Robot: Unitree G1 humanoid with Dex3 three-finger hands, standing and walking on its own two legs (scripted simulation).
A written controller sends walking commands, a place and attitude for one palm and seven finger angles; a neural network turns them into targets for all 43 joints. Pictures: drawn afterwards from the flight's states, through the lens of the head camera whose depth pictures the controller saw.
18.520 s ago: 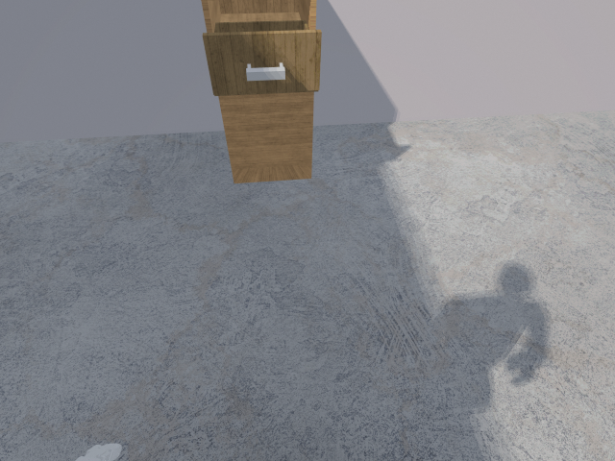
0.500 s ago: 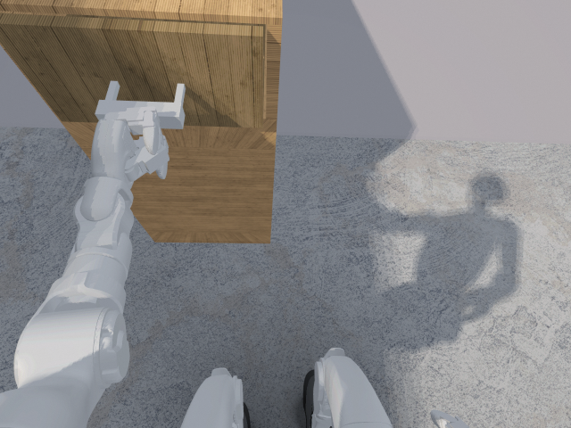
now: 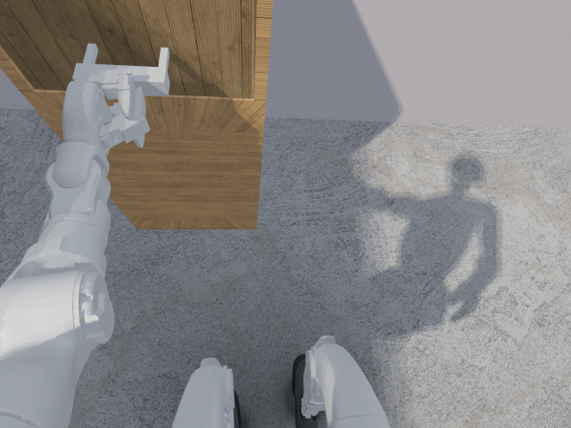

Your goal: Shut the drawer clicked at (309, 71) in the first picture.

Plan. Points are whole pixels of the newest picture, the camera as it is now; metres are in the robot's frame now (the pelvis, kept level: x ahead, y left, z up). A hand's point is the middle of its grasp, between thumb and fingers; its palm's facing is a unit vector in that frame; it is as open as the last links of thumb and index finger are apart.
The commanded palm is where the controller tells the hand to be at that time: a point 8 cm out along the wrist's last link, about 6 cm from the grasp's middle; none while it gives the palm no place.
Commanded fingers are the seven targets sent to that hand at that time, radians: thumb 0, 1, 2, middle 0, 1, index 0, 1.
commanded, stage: pull the fist back off the drawer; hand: left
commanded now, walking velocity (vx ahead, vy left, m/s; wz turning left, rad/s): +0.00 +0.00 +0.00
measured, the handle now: (126, 66) +0.60 +0.17 +0.06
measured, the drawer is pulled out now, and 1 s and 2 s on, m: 0.00 0.00 0.00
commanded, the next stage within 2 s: draw the hand back to the body in 0.76 s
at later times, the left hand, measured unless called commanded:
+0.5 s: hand (144, 118) +0.51 +0.15 +0.05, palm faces -0.06 -1.00 -0.03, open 3.1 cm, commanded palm +0.48 +0.18 +0.06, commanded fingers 0.00 0.90 0.90 -1.40 -1.60 -1.40 -1.60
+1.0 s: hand (138, 135) +0.47 +0.15 +0.07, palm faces -0.06 -1.00 -0.05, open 3.3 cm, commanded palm +0.42 +0.20 +0.09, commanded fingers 0.00 0.90 0.90 -1.40 -1.60 -1.40 -1.60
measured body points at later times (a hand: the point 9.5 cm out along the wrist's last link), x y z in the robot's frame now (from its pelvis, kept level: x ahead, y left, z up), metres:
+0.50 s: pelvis -0.01 +0.01 +0.00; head +0.15 +0.03 +0.42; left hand +0.51 +0.20 +0.06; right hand +0.01 -0.25 -0.11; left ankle +0.01 +0.09 -0.64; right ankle +0.07 -0.13 -0.64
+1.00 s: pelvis +0.04 +0.00 +0.03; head +0.17 +0.00 +0.46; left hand +0.47 +0.20 +0.08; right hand +0.12 -0.26 -0.09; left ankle +0.01 +0.09 -0.64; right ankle +0.07 -0.13 -0.64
